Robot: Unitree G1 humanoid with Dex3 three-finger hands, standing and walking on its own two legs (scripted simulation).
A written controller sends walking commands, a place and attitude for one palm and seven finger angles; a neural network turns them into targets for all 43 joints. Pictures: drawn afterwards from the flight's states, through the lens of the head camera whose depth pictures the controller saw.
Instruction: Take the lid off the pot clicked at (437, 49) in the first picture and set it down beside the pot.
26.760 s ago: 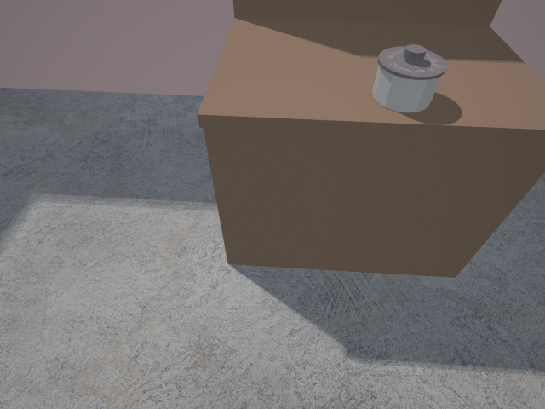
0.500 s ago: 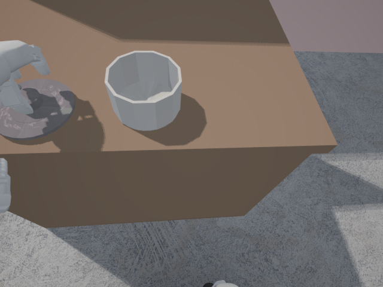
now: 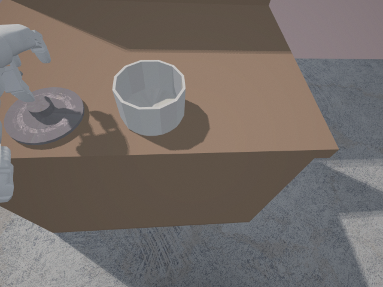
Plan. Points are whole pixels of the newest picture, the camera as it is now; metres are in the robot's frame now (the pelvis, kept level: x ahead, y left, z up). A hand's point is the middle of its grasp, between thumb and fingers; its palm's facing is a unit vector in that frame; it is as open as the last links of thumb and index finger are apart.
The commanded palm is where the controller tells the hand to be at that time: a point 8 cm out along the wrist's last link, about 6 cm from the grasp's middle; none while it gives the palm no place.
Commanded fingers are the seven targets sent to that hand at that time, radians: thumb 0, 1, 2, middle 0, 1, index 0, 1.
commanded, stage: raise the empty hand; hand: left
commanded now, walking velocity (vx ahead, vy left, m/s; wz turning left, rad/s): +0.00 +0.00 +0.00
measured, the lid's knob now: (40, 106) +0.51 +0.31 +0.05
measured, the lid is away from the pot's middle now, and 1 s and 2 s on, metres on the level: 0.25 0.25 0.25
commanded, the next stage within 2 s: draw the hand back to the body in 0.54 s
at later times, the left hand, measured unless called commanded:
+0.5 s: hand (3, 44) +0.49 +0.29 +0.22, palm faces -0.31 -0.09 -0.95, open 11.1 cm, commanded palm +0.51 +0.29 +0.27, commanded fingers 0.00 -0.03 0.68 -0.36 -0.84 -0.36 -0.84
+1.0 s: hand out of the picture +0.46 +0.30 +0.20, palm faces -0.31 -0.06 -0.95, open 11.1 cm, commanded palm +0.43 +0.30 +0.26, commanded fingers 0.00 -0.03 0.68 -0.36 -0.84 -0.36 -0.84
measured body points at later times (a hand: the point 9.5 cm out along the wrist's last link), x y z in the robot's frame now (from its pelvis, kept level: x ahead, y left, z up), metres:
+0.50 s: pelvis +0.00 -0.01 +0.01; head +0.07 +0.00 +0.45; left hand +0.51 +0.29 +0.27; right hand +0.02 -0.29 -0.12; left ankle -0.03 +0.06 -0.72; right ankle +0.00 -0.15 -0.72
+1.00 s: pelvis +0.00 +0.00 +0.01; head +0.06 +0.00 +0.46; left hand +0.47 +0.30 +0.25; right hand +0.07 -0.28 -0.11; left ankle -0.03 +0.06 -0.72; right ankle +0.00 -0.15 -0.72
